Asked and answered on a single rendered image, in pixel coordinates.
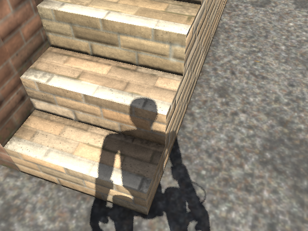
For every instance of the stairs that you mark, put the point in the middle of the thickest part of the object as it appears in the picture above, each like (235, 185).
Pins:
(111, 92)

